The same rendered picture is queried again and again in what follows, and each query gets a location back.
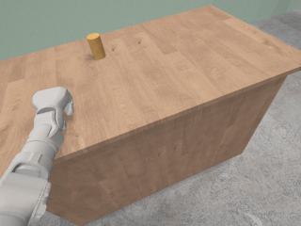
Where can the robot right hand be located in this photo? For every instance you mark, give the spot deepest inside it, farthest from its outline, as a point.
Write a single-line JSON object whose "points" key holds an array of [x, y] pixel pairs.
{"points": [[251, 220]]}

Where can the robot left forearm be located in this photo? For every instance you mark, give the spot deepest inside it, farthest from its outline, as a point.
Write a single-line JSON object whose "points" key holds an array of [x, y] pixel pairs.
{"points": [[38, 153]]}

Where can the robot left upper arm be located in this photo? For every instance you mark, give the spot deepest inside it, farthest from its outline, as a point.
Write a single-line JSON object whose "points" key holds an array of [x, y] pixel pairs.
{"points": [[23, 199]]}

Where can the robot left hand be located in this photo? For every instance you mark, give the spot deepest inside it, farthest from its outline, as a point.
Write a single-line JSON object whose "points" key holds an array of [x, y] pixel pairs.
{"points": [[58, 96]]}

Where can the table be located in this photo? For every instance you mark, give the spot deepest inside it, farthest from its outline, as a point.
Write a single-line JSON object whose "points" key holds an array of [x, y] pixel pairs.
{"points": [[173, 97]]}

